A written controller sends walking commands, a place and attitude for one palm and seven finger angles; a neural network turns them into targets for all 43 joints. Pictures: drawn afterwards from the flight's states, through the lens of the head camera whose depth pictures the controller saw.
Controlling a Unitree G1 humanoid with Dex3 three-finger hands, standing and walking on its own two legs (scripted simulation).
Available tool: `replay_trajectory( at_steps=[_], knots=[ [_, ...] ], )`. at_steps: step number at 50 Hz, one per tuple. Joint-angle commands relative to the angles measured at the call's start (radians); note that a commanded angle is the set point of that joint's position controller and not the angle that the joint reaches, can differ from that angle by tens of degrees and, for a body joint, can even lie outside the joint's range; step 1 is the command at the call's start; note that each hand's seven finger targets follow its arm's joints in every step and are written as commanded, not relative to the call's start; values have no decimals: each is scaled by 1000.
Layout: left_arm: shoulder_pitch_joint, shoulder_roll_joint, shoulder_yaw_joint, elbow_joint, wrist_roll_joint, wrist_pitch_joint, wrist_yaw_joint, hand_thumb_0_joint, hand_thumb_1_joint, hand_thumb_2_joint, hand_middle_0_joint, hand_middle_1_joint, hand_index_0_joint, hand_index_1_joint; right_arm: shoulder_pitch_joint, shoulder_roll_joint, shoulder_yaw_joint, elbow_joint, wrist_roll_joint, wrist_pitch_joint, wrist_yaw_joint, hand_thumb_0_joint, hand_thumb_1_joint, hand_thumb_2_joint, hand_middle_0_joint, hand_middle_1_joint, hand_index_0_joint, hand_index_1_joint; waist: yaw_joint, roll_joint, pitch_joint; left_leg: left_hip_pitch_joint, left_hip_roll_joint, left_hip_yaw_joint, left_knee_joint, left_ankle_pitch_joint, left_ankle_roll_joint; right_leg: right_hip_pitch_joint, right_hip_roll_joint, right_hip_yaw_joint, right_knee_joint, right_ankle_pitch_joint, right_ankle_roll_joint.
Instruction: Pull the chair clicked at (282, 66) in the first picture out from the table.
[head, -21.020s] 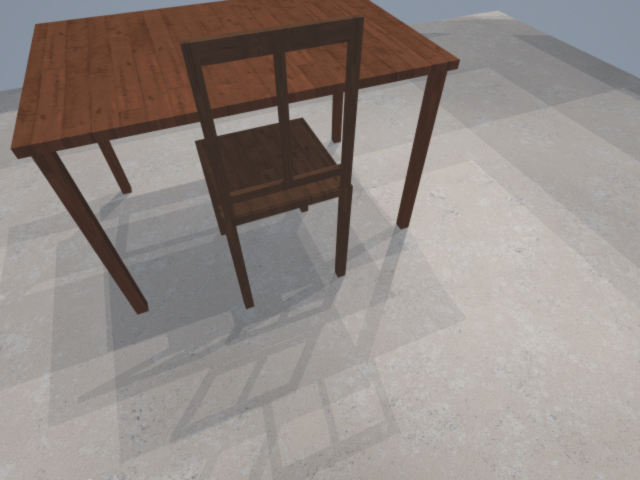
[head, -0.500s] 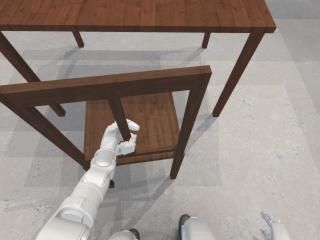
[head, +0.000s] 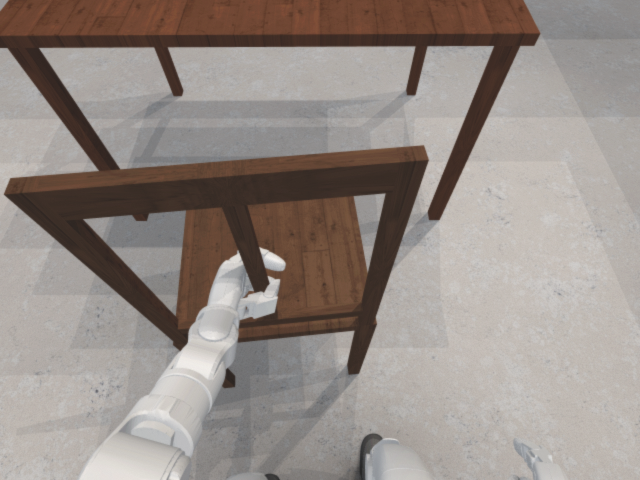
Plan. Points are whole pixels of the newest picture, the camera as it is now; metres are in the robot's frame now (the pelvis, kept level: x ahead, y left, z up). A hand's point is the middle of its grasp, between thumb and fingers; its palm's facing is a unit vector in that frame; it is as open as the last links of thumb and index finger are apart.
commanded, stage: step backward, pulling the chair out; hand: left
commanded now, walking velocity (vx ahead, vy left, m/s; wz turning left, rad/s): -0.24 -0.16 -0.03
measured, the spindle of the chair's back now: (257, 272) +0.38 +0.10 -0.04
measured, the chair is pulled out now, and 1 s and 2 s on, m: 0.45 0.61 0.61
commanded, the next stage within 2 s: stop walking, hand still on the chair in 0.20 s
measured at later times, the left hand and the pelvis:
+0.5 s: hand (263, 374) +0.24 +0.08 -0.06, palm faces -0.10 -0.98 -0.16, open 5.3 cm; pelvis -0.10 +0.00 +0.00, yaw -1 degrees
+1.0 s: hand (252, 412) +0.20 +0.09 -0.06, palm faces -0.14 -0.98 -0.16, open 5.4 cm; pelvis -0.07 +0.01 +0.01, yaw -2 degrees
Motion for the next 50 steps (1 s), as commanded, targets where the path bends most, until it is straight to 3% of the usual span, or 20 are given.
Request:
replay_trajectory(
  at_steps=[1,3,4,7,9,10,11,12,14,17,20,22,23,24,25,29,32,34,42,50],
  knots=[
    [-293,64,16,-257,12,-88,-14,0,900,900,-500,-1450,-500,-1450,0,-69,-16,-125,-30,-35,17,0,-900,-900,200,300,200,300,31,330,-390,115,335,-227,-116,707,179,109,43,18,331,-357,-20],
    [-256,42,14,-204,7,-93,-13,0,900,900,-500,-1450,-500,-1450,58,-88,-37,-105,-12,-46,41,0,-900,-900,200,300,200,300,28,235,-400,323,321,-200,1,913,168,45,44,33,181,-291,-35],
    [-265,60,23,-197,6,-96,-14,0,900,900,-500,-1450,-500,-1450,70,-92,-37,-103,-7,-54,45,0,-900,-900,200,300,200,300,23,199,-418,357,316,-195,36,925,152,77,48,27,89,-238,-31],
    [-289,79,21,-174,24,-116,-20,0,900,900,-500,-1450,-500,-1450,75,-93,-31,-95,-3,-62,49,0,-900,-900,200,300,200,300,14,226,-420,287,261,-156,85,753,104,221,39,25,-139,4,-33],
    [-265,147,54,-145,37,-122,-21,0,900,900,-500,-1450,-500,-1450,62,-85,-24,-104,2,-56,38,0,-900,-900,200,300,200,300,14,103,-425,96,176,-68,121,482,32,377,-64,79,-136,442,-51],
    [-256,206,104,-118,15,-114,-10,0,900,900,-500,-1450,-500,-1450,84,-86,-45,-98,22,-54,24,0,-900,-900,200,300,200,300,8,-151,-481,6,99,-19,203,145,-13,454,-150,181,-119,585,-92],
    [-240,213,115,-100,8,-107,-10,0,900,900,-500,-1450,-500,-1450,43,-96,-46,-116,27,-60,18,0,-900,-900,200,300,200,300,34,-220,-473,-76,39,-48,316,-159,-17,442,-228,237,-128,704,-126],
    [-231,202,113,-90,9,-104,-14,0,900,900,-500,-1450,-500,-1450,20,-85,-37,-119,23,-67,17,0,-900,-900,200,300,200,300,53,-169,-477,-127,28,-102,403,-242,-10,436,-273,243,-117,670,-150],
    [-204,197,118,-89,13,-83,-10,0,900,900,-500,-1450,-500,-1450,18,-77,-13,-100,10,-73,16,0,-900,-900,200,300,200,300,45,-46,-470,-138,29,-132,372,-223,-10,449,-277,200,-83,655,-176],
    [-264,207,136,-276,2,-76,1,0,900,900,-500,-1450,-500,-1450,0,-55,7,-144,14,-75,5,0,-900,-900,200,300,200,300,47,-124,-506,-64,10,-79,186,-157,-2,495,-234,164,-64,576,-143],
    [-220,166,100,-322,-13,-39,7,0,900,900,-500,-1450,-500,-1450,25,-64,4,-153,9,-65,-9,0,-900,-900,200,300,200,300,39,-89,-497,88,34,-36,-81,63,15,450,-168,131,-58,279,-84],
    [-226,116,65,-347,-16,-21,-3,0,900,900,-500,-1450,-500,-1450,28,-92,-15,-169,8,-58,-8,0,-900,-900,200,300,200,300,54,21,-464,161,132,-95,-114,216,59,359,-55,76,-30,48,-27],
    [-203,78,42,-310,-13,-16,-10,0,900,900,-500,-1450,-500,-1450,29,-75,-9,-172,11,-55,-1,0,-900,-900,200,300,200,300,53,73,-452,160,148,-103,-97,195,77,322,-21,51,-38,-70,-13],
    [-217,61,19,-318,-14,-13,-15,0,900,900,-500,-1450,-500,-1450,9,-69,2,-168,7,-55,1,0,-900,-900,200,300,200,300,45,185,-425,111,164,-138,-134,159,100,315,1,21,-2,-147,-8],
    [-224,58,19,-328,-3,-13,-12,0,900,900,-500,-1450,-500,-1450,9,-63,7,-176,8,-54,5,0,-900,-900,200,300,200,300,50,213,-395,54,171,-151,-143,112,110,338,15,5,15,-196,-11],
    [-175,67,15,-312,3,-15,-11,0,900,900,-500,-1450,-500,-1450,36,-66,-6,-159,10,-64,12,0,-900,-900,200,300,200,300,38,-5,-362,63,86,-68,-87,-19,64,327,-17,80,-137,-204,-28],
    [-109,66,15,-276,8,-19,-7,0,900,900,-500,-1450,-500,-1450,41,-54,3,-149,3,-73,12,0,-900,-900,200,300,200,300,43,-27,-284,50,59,-49,-100,-157,61,226,-30,116,-207,-384,-35],
    [-70,83,24,-291,9,-23,-4,0,900,900,-500,-1450,-500,-1450,43,-57,0,-136,3,-80,8,0,-900,-900,200,300,200,300,40,-25,-258,75,61,-47,-104,-86,57,205,-29,117,-215,-328,-40],
    [65,57,3,-349,18,-40,-3,0,900,900,-500,-1450,-500,-1450,23,-53,2,-138,-6,-98,9,0,-900,-900,200,300,200,300,45,-3,-316,126,104,-66,-95,246,48,311,-31,75,-88,132,-49],
    [124,48,-16,-389,14,-36,-5,0,900,900,-500,-1450,-500,-1450,11,-50,0,-144,-3,-84,6,0,-900,-900,200,300,200,300,41,-12,-314,132,96,-56,-93,231,39,321,-43,79,-91,181,-52]
  ],
)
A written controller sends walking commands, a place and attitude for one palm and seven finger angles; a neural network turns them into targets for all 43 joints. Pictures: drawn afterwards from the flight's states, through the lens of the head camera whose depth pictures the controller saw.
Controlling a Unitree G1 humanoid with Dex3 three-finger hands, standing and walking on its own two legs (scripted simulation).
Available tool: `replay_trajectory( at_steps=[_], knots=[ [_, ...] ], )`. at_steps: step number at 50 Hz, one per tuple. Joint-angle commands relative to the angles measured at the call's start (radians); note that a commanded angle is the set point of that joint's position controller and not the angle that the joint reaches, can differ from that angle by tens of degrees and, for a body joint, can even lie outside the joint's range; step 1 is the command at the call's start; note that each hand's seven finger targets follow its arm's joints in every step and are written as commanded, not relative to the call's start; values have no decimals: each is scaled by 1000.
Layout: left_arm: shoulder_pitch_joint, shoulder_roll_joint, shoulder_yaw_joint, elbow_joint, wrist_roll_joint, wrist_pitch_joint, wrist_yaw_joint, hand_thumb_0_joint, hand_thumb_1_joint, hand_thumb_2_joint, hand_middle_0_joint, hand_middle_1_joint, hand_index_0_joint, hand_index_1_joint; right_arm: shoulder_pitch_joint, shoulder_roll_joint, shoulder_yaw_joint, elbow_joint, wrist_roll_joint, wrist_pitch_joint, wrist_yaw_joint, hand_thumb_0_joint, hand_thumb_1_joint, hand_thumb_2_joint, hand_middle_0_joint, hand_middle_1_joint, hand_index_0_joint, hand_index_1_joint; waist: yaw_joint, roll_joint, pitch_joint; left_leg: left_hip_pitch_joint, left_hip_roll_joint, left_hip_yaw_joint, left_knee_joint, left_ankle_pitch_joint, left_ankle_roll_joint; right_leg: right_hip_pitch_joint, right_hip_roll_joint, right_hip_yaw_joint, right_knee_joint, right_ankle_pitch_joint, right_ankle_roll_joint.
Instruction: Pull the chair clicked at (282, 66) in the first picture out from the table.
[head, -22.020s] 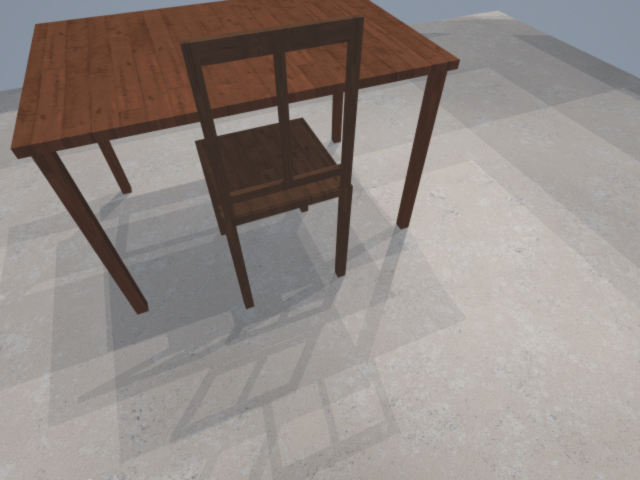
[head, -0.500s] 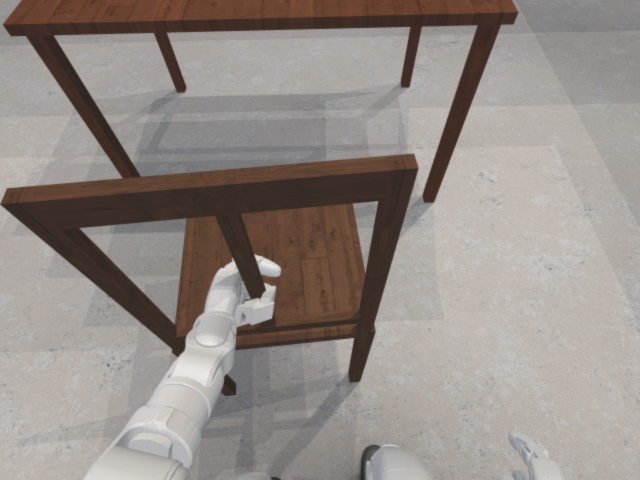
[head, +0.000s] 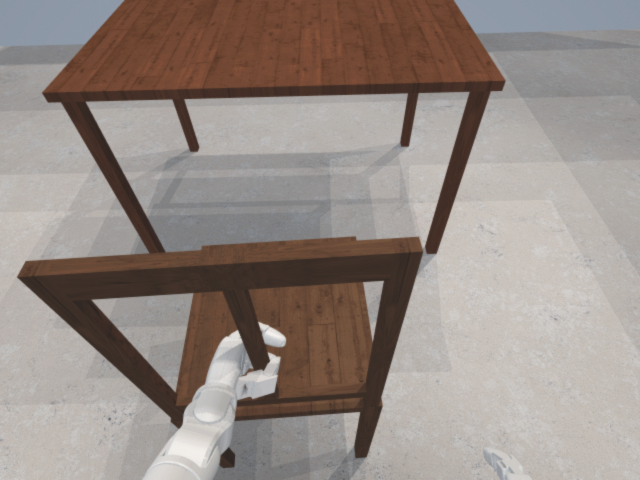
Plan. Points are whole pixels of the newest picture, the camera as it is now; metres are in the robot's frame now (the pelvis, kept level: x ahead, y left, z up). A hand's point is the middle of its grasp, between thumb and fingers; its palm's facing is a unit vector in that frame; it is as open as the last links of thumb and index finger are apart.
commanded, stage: stop walking, hand still on the chair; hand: left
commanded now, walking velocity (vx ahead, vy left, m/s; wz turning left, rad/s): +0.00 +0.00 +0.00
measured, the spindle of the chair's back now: (257, 351) +0.30 +0.11 -0.05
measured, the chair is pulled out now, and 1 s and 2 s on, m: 0.61 0.61 0.61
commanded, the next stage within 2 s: open the thumb and straighten the fingers in 0.20 s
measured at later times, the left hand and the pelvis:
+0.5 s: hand (267, 370) +0.27 +0.09 -0.06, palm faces -0.10 -0.99 -0.13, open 6.7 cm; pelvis +0.00 -0.01 -0.01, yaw +2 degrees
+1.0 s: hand (256, 375) +0.27 +0.11 -0.06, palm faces -0.08 -0.99 -0.14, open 16.8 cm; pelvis +0.01 +0.00 -0.03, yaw +4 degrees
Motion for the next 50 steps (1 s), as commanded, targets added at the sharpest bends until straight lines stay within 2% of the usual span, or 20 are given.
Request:
replay_trajectory(
  at_steps=[1,13,15,16,17,18,21,25,26,27,29,31,34,39,40,41,42,45,48,50],
  knots=[
    [-211,77,38,-213,1,-60,6,0,900,900,-500,-1450,-500,-1450,-46,-121,-38,-130,2,-35,-15,0,-900,-900,200,300,200,300,12,-55,-223,-6,86,-69,-61,260,28,151,-74,64,-44,235,-57],
    [-187,79,36,-259,-3,-41,6,0,900,900,-500,-1450,-500,-1450,-66,-117,-35,-157,4,-12,-17,0,-900,-900,200,300,200,300,9,-63,-242,3,86,-65,-55,274,24,172,-83,60,-47,286,-60],
    [-172,140,91,-330,-3,-46,15,0,900,900,-500,-1450,-500,-1450,-65,-123,-41,-164,4,-13,-17,0,-900,-900,200,300,200,300,16,-45,-238,-2,86,-67,-61,277,27,182,-78,55,-49,279,-57],
    [-52,-4,-25,-212,-38,-6,-15,0,779,842,-500,-1450,-500,-1450,-43,-157,-47,-150,51,-26,19,0,-900,-900,200,300,200,300,-56,-204,-228,-148,24,-19,-21,204,28,118,-32,-47,-8,223,-38],
    [-136,67,35,-314,-42,-19,-24,0,658,783,-500,-1450,-500,-1450,-58,-167,-49,-163,51,-40,32,0,-900,-900,200,300,200,300,-37,-226,-233,-202,21,-14,0,167,32,97,-28,-37,13,203,-39],
    [-182,121,63,-404,-32,-34,-26,0,538,725,-500,-1450,-500,-1450,-63,-163,-57,-173,47,-60,41,0,-900,-900,200,300,200,300,-38,-139,-287,-206,5,-11,18,147,35,90,-28,-27,28,175,-38],
    [-98,91,18,-471,-9,-9,-36,0,175,550,-500,-1450,-500,-1450,-53,-149,-53,-189,40,-97,64,0,-900,-900,200,300,200,300,-28,3,-300,-228,-7,-10,58,150,26,33,-21,-37,68,147,-47],
    [-37,77,17,-481,-13,71,-38,0,-308,317,-500,-1450,-500,-1450,-37,-161,-54,-214,38,-113,79,0,-900,-900,200,300,200,300,-27,-34,-312,-289,-10,-18,108,121,26,-25,-8,-52,112,110,-42],
    [-59,78,16,-498,-16,88,-40,0,-429,258,-475,-1378,-475,-1378,-41,-165,-55,-221,36,-114,79,0,-900,-900,200,300,200,300,-30,-37,-318,-303,-11,-20,120,110,27,-37,-8,-51,124,101,-40],
    [-109,178,106,-545,-16,96,-36,0,-550,200,-450,-1305,-450,-1305,-38,-175,-59,-223,37,-111,73,0,-900,-900,200,300,200,300,-24,-42,-345,-307,-12,-22,124,104,29,-26,-7,-43,128,93,-38],
    [-65,132,71,-579,-16,123,-43,0,-550,200,-400,-1160,-400,-1160,-40,-168,-57,-242,33,-117,64,0,-900,-900,200,300,200,300,-18,-26,-373,-308,-13,-21,133,120,27,-19,-7,-50,147,103,-40],
    [-47,62,17,-567,-25,151,-50,0,-550,200,-350,-1015,-350,-1015,-34,-165,-53,-247,33,-122,63,0,-900,-900,200,300,200,300,-32,-66,-345,-319,-10,-27,153,123,29,-59,-4,-59,158,107,-34],
    [-21,100,56,-600,-35,175,-52,0,-550,200,-275,-798,-275,-798,-31,-177,-57,-261,31,-129,53,0,-900,-900,200,300,200,300,-25,-109,-361,-342,-11,-34,173,130,28,-54,-4,-62,177,118,-33],
    [-12,126,64,-684,-21,191,-50,0,-550,200,-150,-435,-150,-435,-26,-176,-53,-275,27,-141,40,0,-900,-900,200,300,200,300,-30,-95,-359,-362,-16,-36,202,119,30,-73,-5,-59,197,104,-30],
    [-15,100,34,-703,-15,195,-53,0,-550,200,-125,-363,-125,-363,-26,-170,-50,-278,27,-144,39,0,-900,-900,200,300,200,300,-34,-69,-360,-350,-18,-32,208,120,33,-91,-6,-60,200,98,-27],
    [34,170,112,-671,-14,202,-50,0,-550,200,-100,-290,-100,-290,-20,-175,-51,-276,25,-142,37,0,-900,-900,200,300,200,300,-18,-83,-353,-370,-19,-36,212,116,30,-87,-6,-61,208,92,-29],
    [37,137,78,-685,-13,208,-56,0,-550,200,-75,-218,-75,-218,-24,-172,-46,-283,24,-140,36,0,-900,-900,200,300,200,300,-24,-92,-349,-375,-21,-36,215,114,32,-90,-5,-61,210,93,-27],
    [-15,131,57,-744,-15,213,-65,0,-550,200,0,0,0,0,-23,-171,-45,-290,25,-145,30,0,-900,-900,200,300,200,300,-38,-67,-367,-358,-21,-41,229,121,34,-105,-6,-63,216,87,-27],
    [8,109,33,-770,-21,217,-70,0,-550,200,0,0,0,0,-18,-166,-44,-295,25,-156,28,0,-900,-900,200,300,200,300,-39,-43,-391,-343,-23,-47,244,149,33,-106,-7,-67,228,114,-28],
    [39,99,22,-752,-23,231,-70,0,-550,200,0,0,0,0,-14,-170,-43,-294,25,-157,28,0,-900,-900,200,300,200,300,-46,-71,-374,-349,-20,-53,253,156,32,-123,-6,-75,233,121,-26]
  ],
)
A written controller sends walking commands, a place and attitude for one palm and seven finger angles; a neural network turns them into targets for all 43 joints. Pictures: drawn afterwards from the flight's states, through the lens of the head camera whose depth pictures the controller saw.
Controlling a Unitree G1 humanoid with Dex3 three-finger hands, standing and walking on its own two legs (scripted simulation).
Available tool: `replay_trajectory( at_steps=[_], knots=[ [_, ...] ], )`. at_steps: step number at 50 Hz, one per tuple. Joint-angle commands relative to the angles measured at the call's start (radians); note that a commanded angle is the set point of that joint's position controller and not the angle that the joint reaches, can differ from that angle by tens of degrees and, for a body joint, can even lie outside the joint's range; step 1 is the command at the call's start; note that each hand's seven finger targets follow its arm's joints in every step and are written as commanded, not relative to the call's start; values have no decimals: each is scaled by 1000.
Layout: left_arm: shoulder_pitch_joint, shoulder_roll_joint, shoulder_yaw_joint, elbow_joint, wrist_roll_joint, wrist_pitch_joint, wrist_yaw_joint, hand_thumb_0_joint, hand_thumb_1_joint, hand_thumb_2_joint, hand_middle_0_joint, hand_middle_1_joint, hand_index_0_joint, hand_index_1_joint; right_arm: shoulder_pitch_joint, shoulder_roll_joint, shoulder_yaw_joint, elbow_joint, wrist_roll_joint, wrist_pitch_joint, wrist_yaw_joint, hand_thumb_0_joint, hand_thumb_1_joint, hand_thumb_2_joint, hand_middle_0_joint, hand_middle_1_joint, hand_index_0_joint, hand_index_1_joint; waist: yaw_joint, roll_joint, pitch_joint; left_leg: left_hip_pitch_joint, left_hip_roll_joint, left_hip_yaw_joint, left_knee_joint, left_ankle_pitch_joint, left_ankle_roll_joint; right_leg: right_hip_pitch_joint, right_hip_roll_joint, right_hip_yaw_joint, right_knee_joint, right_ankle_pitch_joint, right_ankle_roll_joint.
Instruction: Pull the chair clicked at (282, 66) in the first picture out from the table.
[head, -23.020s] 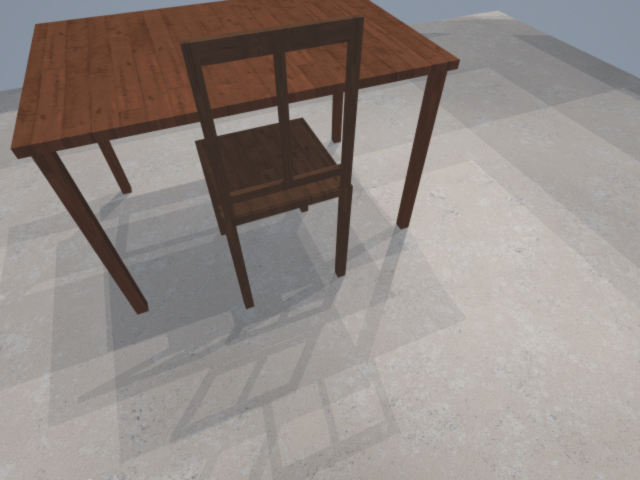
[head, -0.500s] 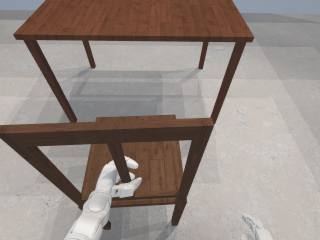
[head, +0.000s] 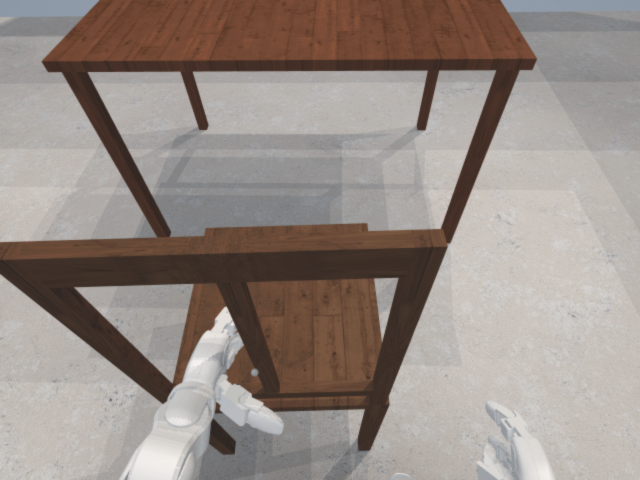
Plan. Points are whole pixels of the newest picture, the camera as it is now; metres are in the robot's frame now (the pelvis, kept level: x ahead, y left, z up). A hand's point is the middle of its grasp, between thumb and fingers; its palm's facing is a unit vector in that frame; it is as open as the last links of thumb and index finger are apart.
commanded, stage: open the thumb and straighten the fingers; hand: left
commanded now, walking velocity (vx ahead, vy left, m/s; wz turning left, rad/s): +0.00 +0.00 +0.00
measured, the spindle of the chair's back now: (256, 346) +0.29 +0.09 -0.01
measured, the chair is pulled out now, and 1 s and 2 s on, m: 0.61 0.61 0.61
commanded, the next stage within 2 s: draw the fingers out of the gap in 0.04 s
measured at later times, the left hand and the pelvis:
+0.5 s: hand (246, 426) +0.20 +0.10 -0.03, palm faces -0.13 -0.98 -0.13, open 17.5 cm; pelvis +0.01 +0.00 -0.01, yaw +1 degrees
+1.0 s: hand out of the picture +0.13 +0.10 -0.02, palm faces -0.11 -0.99 -0.11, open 17.5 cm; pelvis +0.00 +0.01 -0.03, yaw +1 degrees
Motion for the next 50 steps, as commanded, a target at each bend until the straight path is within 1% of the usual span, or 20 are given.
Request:
replay_trajectory(
  at_steps=[1,3,6,7,9,10,13,16,19,21,22,24,25,28,30,32,39,42,45,50],
  knots=[
    [-167,14,-4,-225,3,-45,-8,0,-550,200,0,0,0,0,-28,-126,-47,-143,4,-57,-14,0,-900,-900,200,300,200,300,-34,-89,-220,18,-12,13,-88,309,37,202,21,-25,-79,278,-20],
    [-181,36,12,-232,10,-36,-3,0,-550,200,0,0,0,0,-29,-128,-46,-147,2,-55,-14,0,-900,-900,200,300,200,300,-28,-67,-216,13,-14,7,-87,305,35,193,20,-28,-71,265,-23],
    [-170,58,37,-241,13,-23,5,0,-550,200,0,0,0,0,-28,-129,-46,-155,0,-47,-17,0,-900,-900,200,300,200,300,-22,-95,-240,1,-18,13,-81,307,39,220,19,-23,-69,282,-20],
    [-62,101,97,-217,14,-19,5,0,-550,200,0,0,0,0,-25,-127,-49,-161,0,-44,-15,0,-900,-900,200,300,200,300,6,-85,-243,-13,-19,19,-80,320,35,242,18,-20,-61,301,-24],
    [44,70,64,-273,18,-16,1,0,-550,200,0,0,0,0,-41,-123,-46,-192,0,-39,-9,0,-900,-900,200,300,200,300,22,-59,-255,-19,-18,18,-83,348,31,259,13,-25,-48,326,-33],
    [48,50,30,-317,21,-17,0,0,-550,200,0,0,0,0,-39,-117,-44,-199,2,-40,-6,0,-900,-900,200,300,200,300,7,-59,-250,-12,-17,22,-73,353,33,247,12,-22,-47,337,-30],
    [109,53,15,-397,22,-16,0,0,-550,200,0,0,0,0,-34,-117,-45,-219,1,-43,-6,0,-900,-900,200,300,200,300,-4,-72,-226,-33,-17,20,-59,327,35,226,15,-22,-45,314,-26],
    [176,59,5,-470,25,-21,5,0,-550,200,0,0,0,0,-27,-116,-46,-231,1,-55,-14,0,-900,-900,200,300,200,300,-10,-77,-220,-28,-18,15,-42,324,38,201,17,-24,-38,299,-24],
    [238,46,-28,-553,35,-31,16,0,-550,200,0,0,0,0,-23,-114,-45,-245,0,-73,-19,0,-900,-900,200,300,200,300,-14,-42,-216,-22,-18,2,-27,346,36,170,16,-35,-19,293,-29],
    [289,17,-67,-577,42,-34,19,0,-550,200,0,0,0,0,-14,-109,-46,-248,-1,-84,-20,0,-900,-900,200,300,200,300,-21,-63,-212,-21,-18,-3,-11,349,38,149,17,-39,-9,290,-23],
    [292,34,-57,-593,44,-35,22,0,-550,200,0,0,0,0,-12,-112,-46,-248,-2,-86,-22,0,-900,-900,200,300,200,300,-23,-69,-212,-33,-21,-3,-6,331,38,146,17,-38,-7,281,-22],
    [314,73,-29,-599,58,-32,27,0,-550,200,0,0,0,0,-19,-116,-45,-248,-5,-85,-30,0,-900,-900,200,300,200,300,-17,-77,-200,-58,-25,-7,-1,311,39,139,18,-38,0,256,-26],
    [324,52,-54,-615,61,-31,25,0,-550,200,0,0,0,0,-19,-111,-42,-254,-4,-86,-29,0,-900,-900,200,300,200,300,-20,-65,-196,-52,-27,-5,2,297,39,127,17,-35,0,239,-24],
    [408,52,-51,-635,68,-25,24,0,-550,200,0,0,0,0,-25,-102,-44,-270,-3,-82,-31,0,-900,-900,200,300,200,300,-6,-72,-207,-64,-29,-4,10,293,39,130,17,-35,12,232,-24],
    [454,51,-58,-663,71,-18,25,0,-550,200,0,0,0,0,-35,-99,-42,-280,-2,-78,-32,0,-900,-900,200,300,200,300,0,-47,-197,-70,-29,-8,9,296,36,125,16,-37,18,227,-29],
    [478,32,-87,-685,73,-14,23,0,-550,200,0,0,0,0,-34,-95,-41,-294,0,-76,-31,0,-900,-900,200,300,200,300,-7,-67,-184,-81,-27,-9,16,277,39,106,18,-38,19,206,-25],
    [603,52,-85,-748,93,-12,24,0,-550,200,0,0,0,0,-45,-89,-46,-326,0,-67,-37,0,-900,-900,200,300,200,300,6,-63,-151,-125,-30,-13,29,229,40,74,23,-38,34,147,-31],
    [654,42,-105,-789,99,-22,24,0,-550,200,0,0,0,0,-36,-83,-47,-346,2,-65,-38,0,-900,-900,200,300,200,300,5,-71,-166,-132,-32,-14,41,226,41,67,24,-35,46,140,-29],
    [680,40,-123,-833,105,-33,24,0,-550,200,0,0,0,0,-33,-82,-47,-357,3,-66,-40,0,-900,-900,200,300,200,300,2,-32,-166,-131,-33,-17,47,215,41,44,26,-36,53,114,-31],
    [803,35,-135,-857,114,-47,19,0,-550,200,0,0,0,0,-32,-76,-58,-376,9,-67,-43,0,-900,-900,200,300,200,300,13,-64,-165,-158,-34,-14,62,216,43,37,30,-33,67,115,-32]
  ],
)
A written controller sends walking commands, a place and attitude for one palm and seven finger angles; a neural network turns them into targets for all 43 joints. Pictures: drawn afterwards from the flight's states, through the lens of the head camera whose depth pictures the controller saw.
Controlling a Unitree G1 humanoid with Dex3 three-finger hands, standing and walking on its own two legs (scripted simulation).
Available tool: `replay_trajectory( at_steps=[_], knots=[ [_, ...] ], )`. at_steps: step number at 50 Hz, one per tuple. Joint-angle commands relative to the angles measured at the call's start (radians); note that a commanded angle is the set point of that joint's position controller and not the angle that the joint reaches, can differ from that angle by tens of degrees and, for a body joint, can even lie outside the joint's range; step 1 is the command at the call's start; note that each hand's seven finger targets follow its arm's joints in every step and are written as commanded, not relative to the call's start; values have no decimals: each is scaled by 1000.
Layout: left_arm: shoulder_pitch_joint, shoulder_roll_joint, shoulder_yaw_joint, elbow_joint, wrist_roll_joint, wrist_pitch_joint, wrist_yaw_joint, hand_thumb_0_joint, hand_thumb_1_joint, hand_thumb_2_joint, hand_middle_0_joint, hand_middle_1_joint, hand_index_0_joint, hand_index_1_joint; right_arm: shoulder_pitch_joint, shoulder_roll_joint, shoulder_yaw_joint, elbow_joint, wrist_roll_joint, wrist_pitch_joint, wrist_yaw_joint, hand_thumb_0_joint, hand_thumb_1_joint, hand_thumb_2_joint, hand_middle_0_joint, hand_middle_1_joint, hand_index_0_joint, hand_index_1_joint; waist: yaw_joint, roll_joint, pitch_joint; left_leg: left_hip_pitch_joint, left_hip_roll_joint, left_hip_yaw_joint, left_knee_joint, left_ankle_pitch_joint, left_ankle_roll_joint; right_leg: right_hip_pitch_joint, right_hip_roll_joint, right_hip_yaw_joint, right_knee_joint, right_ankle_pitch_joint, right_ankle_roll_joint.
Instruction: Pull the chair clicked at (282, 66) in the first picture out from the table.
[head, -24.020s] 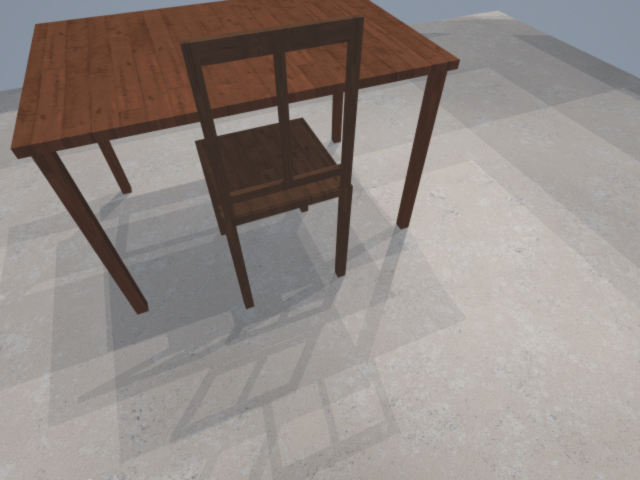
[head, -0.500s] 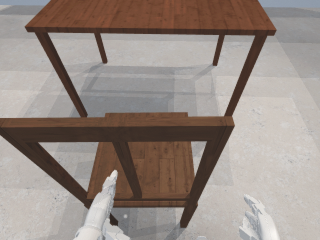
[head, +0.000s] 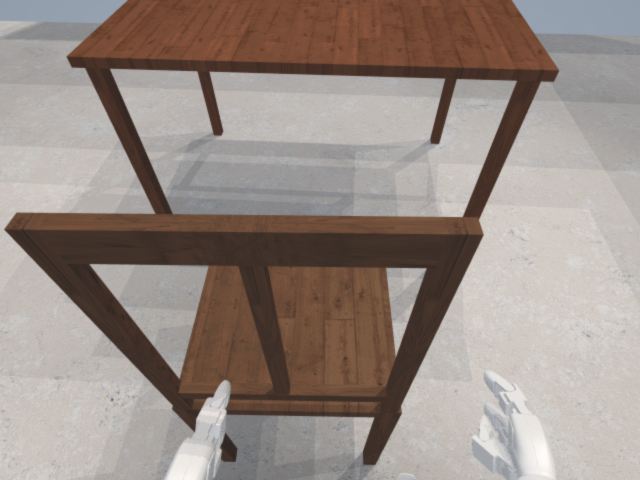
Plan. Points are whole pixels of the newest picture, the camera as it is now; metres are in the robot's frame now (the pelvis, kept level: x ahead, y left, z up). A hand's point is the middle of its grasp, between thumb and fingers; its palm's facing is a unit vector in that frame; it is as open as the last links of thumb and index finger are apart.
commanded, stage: draw the hand back to the body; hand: left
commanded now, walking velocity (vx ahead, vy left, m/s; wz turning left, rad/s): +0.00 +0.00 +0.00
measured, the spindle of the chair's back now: (271, 341) +0.29 +0.08 +0.01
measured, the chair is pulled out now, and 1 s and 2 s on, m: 0.61 0.61 0.61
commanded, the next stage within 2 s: step back with the hand held close in 1.60 s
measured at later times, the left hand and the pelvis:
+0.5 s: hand (167, 453) +0.15 +0.14 +0.10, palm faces +0.03 -1.00 -0.09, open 17.4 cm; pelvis -0.02 -0.01 -0.01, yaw +0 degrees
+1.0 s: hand (46, 368) +0.19 +0.23 +0.18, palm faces +0.39 -0.83 -0.41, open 12.5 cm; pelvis +0.02 -0.01 +0.05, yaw +0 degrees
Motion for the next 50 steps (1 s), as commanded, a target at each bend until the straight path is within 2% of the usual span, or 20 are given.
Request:
replay_trajectory(
  at_steps=[1,2,4,6,8,11,14,16,19,22,26,27,28,29,30,34,35,39,48,50],
  knots=[
    [131,22,0,-241,14,-72,-5,0,-550,200,0,0,0,0,-77,-100,-55,-192,6,-59,-14,0,-900,-900,200,300,200,300,-11,-68,-76,-26,-24,8,-154,306,31,158,47,-23,-121,196,-44],
    [24,-81,36,-348,-148,-200,-7,0,-550,200,0,0,0,0,-85,-88,-44,-178,8,-89,-12,0,-900,-900,200,300,200,300,-15,-140,-35,-67,-40,2,-120,280,21,112,60,-51,-113,192,-40],
    [39,-1,107,-322,-155,-315,-2,0,-550,200,0,0,0,0,-87,-98,-53,-139,5,-119,-8,0,-900,-900,200,300,200,300,10,-71,-54,-82,-38,3,-108,257,16,97,61,-43,-83,142,-50],
    [65,-16,102,-347,-171,-400,-12,0,-550,200,0,0,0,0,-72,-93,-59,-123,10,-138,6,0,-900,-900,200,300,200,300,14,-13,-103,-54,-35,5,-100,290,9,96,60,-40,-62,152,-51],
    [55,-17,98,-328,-171,-483,-31,0,-550,200,0,0,0,0,-77,-88,-65,-100,11,-144,23,0,-900,-900,200,300,200,300,10,-11,-89,-83,-30,5,-77,293,5,67,61,-36,-40,155,-51],
    [38,46,160,-247,-149,-601,-78,0,-550,200,0,0,0,0,-105,-83,-87,-66,8,-131,46,0,-900,-900,200,300,200,300,8,-47,-72,-159,-20,7,-26,250,6,23,58,-18,-1,128,-53],
    [144,93,235,-248,-168,-540,-126,0,-550,200,0,0,0,0,-140,-85,-90,-115,29,-93,50,0,-900,-900,200,300,200,300,49,2,-118,-133,-23,25,-77,208,13,123,50,4,-51,82,-56],
    [93,105,271,-316,-212,-482,-134,0,-550,200,0,0,0,0,-143,-80,-79,-132,39,-76,33,0,-900,-900,200,300,200,300,34,-41,-122,-118,-25,23,-103,178,19,162,49,6,-93,49,-46],
    [47,138,348,-374,-271,-453,-125,0,-550,200,0,0,0,0,-139,-75,-72,-117,43,-79,1,0,-900,-900,200,300,200,300,25,-98,-104,-103,-22,17,-111,183,26,193,51,12,-146,44,-40],
    [10,130,369,-374,-304,-471,-134,0,-514,218,-5,-8,-5,-8,-123,-78,-65,-80,43,-110,-10,0,-900,-900,200,300,200,300,11,-93,-80,-62,-19,8,-132,213,24,199,53,-2,-170,83,-35],
    [-5,150,396,-315,-309,-467,-175,0,-369,287,-25,-37,-25,-37,-129,-90,-62,-40,47,-155,-9,0,-900,-900,200,300,200,300,11,-39,-67,5,-16,3,-175,242,21,224,46,-14,-198,120,-34],
    [84,313,477,-303,-155,-361,-31,0,-332,305,-30,-45,-30,-45,-96,-81,-68,-51,18,-118,-30,0,-900,-900,200,300,200,300,90,23,-106,53,24,13,-244,273,9,330,17,18,-222,140,-63],
    [88,200,402,-362,-139,-317,17,0,-296,322,-35,-53,-35,-53,-89,-66,-53,-72,13,-108,-32,0,-900,-900,200,300,200,300,56,11,-53,69,16,13,-265,285,6,337,13,-6,-234,170,-57],
    [71,213,419,-353,-124,-283,50,0,-260,340,-40,-60,-40,-60,-100,-71,-56,-56,14,-98,-32,0,-900,-900,200,300,200,300,60,19,-37,82,21,11,-274,298,5,353,18,-7,-248,176,-60],
    [78,183,391,-333,-115,-263,69,0,-224,357,-45,-68,-45,-68,-104,-68,-50,-46,10,-88,-36,0,-900,-900,200,300,200,300,50,13,2,106,22,14,-288,314,7,353,19,-14,-257,198,-57],
    [-43,255,452,-350,-104,-238,121,0,-79,428,-65,-97,-65,-97,-136,-83,-39,-24,5,-84,-49,0,-900,-900,200,300,200,300,53,-16,66,169,25,2,-363,290,9,408,25,-15,-339,174,-57],
    [-67,241,442,-351,-102,-240,126,0,-43,445,-70,-105,-70,-105,-128,-85,-32,-20,1,-88,-50,0,-900,-900,200,300,200,300,46,-14,72,198,19,-1,-386,294,9,420,26,-17,-349,175,-55],
    [-120,287,508,-323,-100,-237,145,0,102,515,-90,-135,-90,-135,-146,-89,-30,15,0,-108,-47,0,-900,-900,200,300,200,300,58,6,105,262,20,-4,-446,328,7,485,29,-13,-409,216,-58],
    [-178,307,608,-292,-107,-269,142,0,429,673,-135,-202,-135,-202,-175,-87,-34,76,-9,-129,-18,0,-900,-900,200,300,200,300,70,36,111,398,30,17,-539,484,7,596,30,-7,-477,382,-55],
    [-199,316,633,-283,-109,-272,140,0,501,707,-145,-218,-145,-218,-180,-86,-34,85,-10,-130,-13,0,-900,-900,200,300,200,300,72,10,105,415,29,20,-552,510,8,619,32,-6,-493,406,-54]
  ],
)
